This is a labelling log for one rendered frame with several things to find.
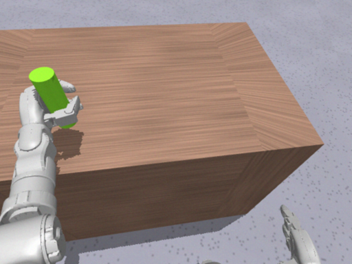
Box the right robot hand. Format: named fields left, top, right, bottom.
left=278, top=205, right=321, bottom=264

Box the left robot arm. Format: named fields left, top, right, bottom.
left=0, top=124, right=66, bottom=264

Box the can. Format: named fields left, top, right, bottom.
left=29, top=67, right=76, bottom=129

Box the left robot hand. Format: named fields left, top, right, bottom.
left=19, top=79, right=83, bottom=131

